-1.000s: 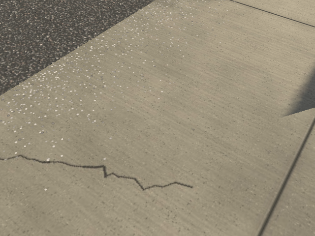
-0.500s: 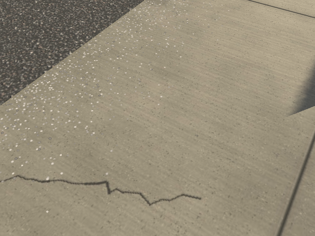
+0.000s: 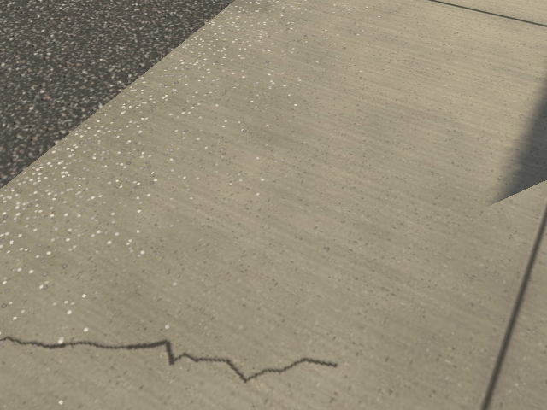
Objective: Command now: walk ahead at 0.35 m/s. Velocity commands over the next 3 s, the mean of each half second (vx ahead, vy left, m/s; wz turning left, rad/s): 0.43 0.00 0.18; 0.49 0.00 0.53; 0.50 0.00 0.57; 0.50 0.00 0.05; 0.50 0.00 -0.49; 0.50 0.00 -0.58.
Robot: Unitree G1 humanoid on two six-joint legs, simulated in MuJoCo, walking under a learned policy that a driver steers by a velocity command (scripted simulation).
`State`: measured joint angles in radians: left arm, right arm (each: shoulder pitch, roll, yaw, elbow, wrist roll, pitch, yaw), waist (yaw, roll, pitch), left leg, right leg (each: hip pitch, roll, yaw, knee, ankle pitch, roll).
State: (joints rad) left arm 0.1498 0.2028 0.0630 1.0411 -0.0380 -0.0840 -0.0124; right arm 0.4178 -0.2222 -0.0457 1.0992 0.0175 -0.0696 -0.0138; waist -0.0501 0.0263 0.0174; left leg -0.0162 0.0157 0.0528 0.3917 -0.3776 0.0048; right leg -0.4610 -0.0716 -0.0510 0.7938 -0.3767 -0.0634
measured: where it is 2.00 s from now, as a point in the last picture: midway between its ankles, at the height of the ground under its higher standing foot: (161, 258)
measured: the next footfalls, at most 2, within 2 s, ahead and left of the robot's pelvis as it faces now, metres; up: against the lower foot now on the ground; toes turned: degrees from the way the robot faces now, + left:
right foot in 0.08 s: +0.13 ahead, -0.14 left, +0.00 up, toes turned -4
left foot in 0.64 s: +0.46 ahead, +0.11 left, +0.00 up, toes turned +15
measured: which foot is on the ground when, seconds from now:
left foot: down 0.00-0.08, up 0.10-0.62, down 0.64-1.00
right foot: up 0.00-0.06, down 0.08-0.66, up 0.68-1.00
